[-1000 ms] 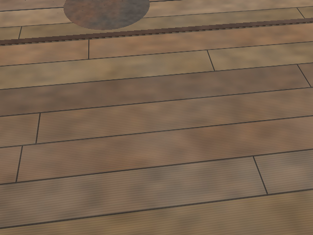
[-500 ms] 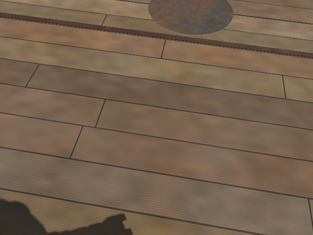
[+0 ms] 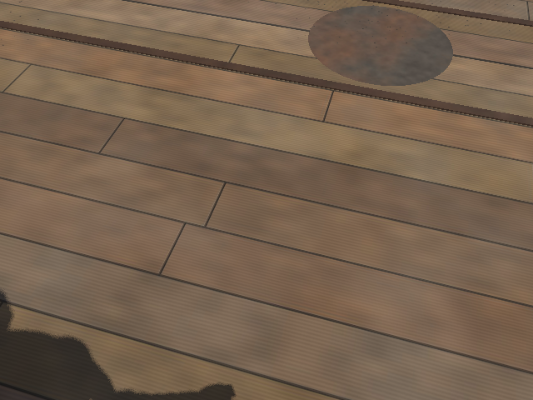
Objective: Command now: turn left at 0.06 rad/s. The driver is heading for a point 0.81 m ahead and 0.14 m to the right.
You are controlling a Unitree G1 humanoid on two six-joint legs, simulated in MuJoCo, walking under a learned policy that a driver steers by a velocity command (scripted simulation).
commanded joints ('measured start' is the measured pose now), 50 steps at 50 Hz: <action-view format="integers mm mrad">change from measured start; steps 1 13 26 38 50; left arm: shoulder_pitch -21 10 67 363 369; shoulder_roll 128 131 110 194 132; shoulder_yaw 28 30 22 45 16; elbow -30 67 129 178 112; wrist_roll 0 -4 -13 -6 -10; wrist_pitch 3 7 12 -101 -73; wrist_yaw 14 30 43 -20 17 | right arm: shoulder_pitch -22 -7 31 -75 -320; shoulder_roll -128 -112 -115 -107 -21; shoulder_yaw -25 -7 -1 -10 9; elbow -39 48 145 45 -22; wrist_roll -3 6 17 64 44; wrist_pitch -35 -50 -41 -116 -131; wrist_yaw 3 -4 -11 -5 49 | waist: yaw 2 -4 -12 71 77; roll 103 36 53 -172 -84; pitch -46 -36 -43 41 86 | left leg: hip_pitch -27 -29 -27 -620 -455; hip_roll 83 60 26 2 55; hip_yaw -86 -67 -41 -41 126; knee -102 -100 -120 613 151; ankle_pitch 172 167 -107 -287 289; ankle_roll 42 43 57 43 0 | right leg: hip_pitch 25 35 6 305 157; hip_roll -18 -20 27 -379 -164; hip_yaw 4 5 -50 668 61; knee -30 -47 0 -311 -380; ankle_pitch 108 133 -63 -335 285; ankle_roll -8 8 -4 -317 -209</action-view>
